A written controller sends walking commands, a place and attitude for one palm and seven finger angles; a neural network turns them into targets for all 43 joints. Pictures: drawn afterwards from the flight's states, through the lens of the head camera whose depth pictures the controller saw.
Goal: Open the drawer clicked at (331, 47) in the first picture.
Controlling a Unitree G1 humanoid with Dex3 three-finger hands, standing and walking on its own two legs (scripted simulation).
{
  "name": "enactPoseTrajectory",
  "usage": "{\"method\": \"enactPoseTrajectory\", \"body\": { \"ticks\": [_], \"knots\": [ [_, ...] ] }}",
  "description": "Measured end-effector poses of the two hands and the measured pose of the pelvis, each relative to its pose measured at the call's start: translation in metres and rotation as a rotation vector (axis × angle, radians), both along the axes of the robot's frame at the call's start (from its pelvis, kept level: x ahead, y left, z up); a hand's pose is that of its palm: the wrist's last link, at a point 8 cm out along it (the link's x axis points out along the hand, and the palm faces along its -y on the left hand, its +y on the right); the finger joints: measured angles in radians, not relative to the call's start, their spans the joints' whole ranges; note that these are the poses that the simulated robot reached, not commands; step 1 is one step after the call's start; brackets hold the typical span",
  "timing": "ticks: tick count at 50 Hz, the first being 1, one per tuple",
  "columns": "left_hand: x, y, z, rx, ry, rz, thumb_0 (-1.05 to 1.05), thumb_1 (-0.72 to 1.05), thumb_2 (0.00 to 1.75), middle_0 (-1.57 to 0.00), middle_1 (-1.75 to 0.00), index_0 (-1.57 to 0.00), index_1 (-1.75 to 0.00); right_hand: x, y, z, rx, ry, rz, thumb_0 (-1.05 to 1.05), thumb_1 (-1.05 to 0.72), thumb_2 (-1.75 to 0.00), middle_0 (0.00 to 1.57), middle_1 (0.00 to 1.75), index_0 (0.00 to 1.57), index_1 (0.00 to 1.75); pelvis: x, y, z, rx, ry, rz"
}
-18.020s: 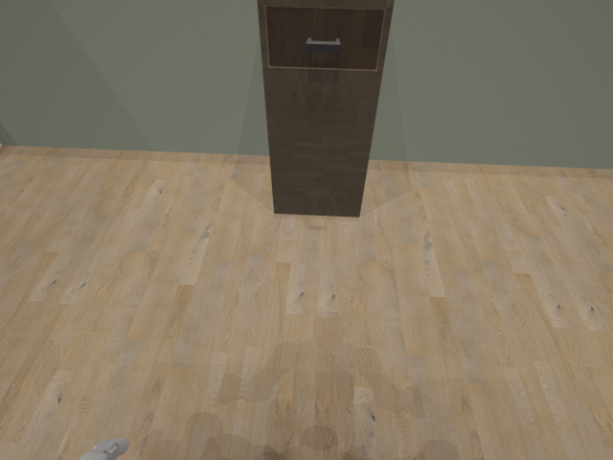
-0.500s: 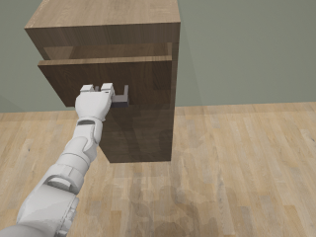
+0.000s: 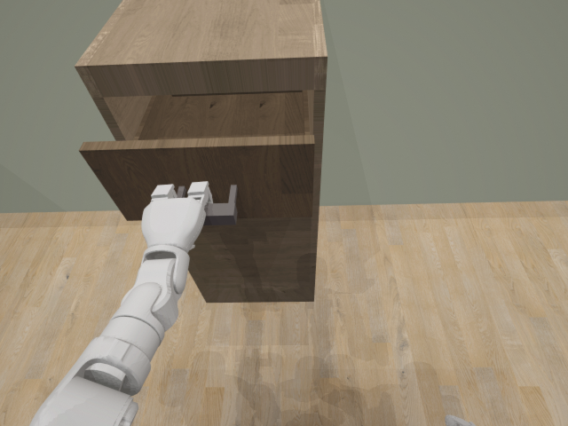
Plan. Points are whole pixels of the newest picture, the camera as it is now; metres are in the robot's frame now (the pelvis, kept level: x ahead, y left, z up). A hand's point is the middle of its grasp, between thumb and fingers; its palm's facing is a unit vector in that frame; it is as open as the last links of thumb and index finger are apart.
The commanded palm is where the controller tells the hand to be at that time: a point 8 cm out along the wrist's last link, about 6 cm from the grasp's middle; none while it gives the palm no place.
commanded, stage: pull the drawer open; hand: left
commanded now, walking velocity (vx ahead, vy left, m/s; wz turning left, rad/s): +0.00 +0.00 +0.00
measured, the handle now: (205, 203) +0.44 +0.16 +0.04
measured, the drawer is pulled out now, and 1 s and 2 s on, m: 0.13 0.25 0.30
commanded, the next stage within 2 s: open the thumb to release the handle in 1.84 s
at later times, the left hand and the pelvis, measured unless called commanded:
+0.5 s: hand (180, 270) +0.33 +0.18 +0.02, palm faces +0.03 -0.06 -1.00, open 5.7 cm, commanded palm +0.30 +0.16 +0.06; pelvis +0.00 +0.00 +0.00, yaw +0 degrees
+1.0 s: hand (174, 306) +0.28 +0.18 +0.02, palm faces +0.05 -0.10 -0.99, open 5.6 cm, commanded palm +0.24 +0.16 +0.06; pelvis +0.00 -0.01 +0.00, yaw +0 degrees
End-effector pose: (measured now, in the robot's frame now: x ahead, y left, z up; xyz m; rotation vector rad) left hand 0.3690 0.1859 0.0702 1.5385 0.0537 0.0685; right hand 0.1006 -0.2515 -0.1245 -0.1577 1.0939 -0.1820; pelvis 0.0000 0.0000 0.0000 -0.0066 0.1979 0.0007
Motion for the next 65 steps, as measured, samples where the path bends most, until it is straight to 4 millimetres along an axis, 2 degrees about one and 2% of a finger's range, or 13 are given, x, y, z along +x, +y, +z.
{"method": "enactPoseTrajectory", "body": {
  "ticks": [29, 41, 55, 65],
  "knots": [
    [-0.067, -0.003, -0.001, -0.035, -0.026, 0.019, 0.02, 0.72, 0.85, -0.33, -1.34, -0.38, -1.35, 0.061, 0.016, 0.019, 0.028, -0.178, 0.105, 0.01, -0.9, -0.9, 0.2, 0.3, 0.2, 0.3, -0.003, -0.003, 0.003, 0.011, -0.068, -0.001],
    [-0.088, -0.005, -0.001, -0.05, -0.023, 0.039, 0.03, 0.72, 0.83, -0.32, -1.35, -0.39, -1.35, 0.074, 0.023, 0.02, 0.058, -0.203, 0.139, 0.01, -0.91, -0.9, 0.2, 0.3, 0.2, 0.3, -0.001, -0.005, 0.002, 0.014, -0.077, 0.001],
    [-0.129, -0.007, -0.002, -0.075, -0.041, 0.051, 0.03, 0.72, 0.84, -0.31, -1.36, -0.41, -1.35, 0.093, 0.032, 0.021, 0.075, -0.23, 0.201, 0.01, -0.91, -0.9, 0.2, 0.3, 0.2, 0.3, 0.002, -0.007, -0.001, 0.015, -0.09, 0.006],
    [-0.144, -0.008, -0.001, -0.089, -0.039, 0.067, 0.04, 0.73, 0.83, -0.3, -1.36, -0.41, -1.35, 0.103, 0.038, 0.026, 0.091, -0.273, 0.222, 0.01, -0.91, -0.9, 0.2, 0.3, 0.2, 0.3, 0.0, -0.011, -0.002, 0.018, -0.099, 0.002]
  ]
}}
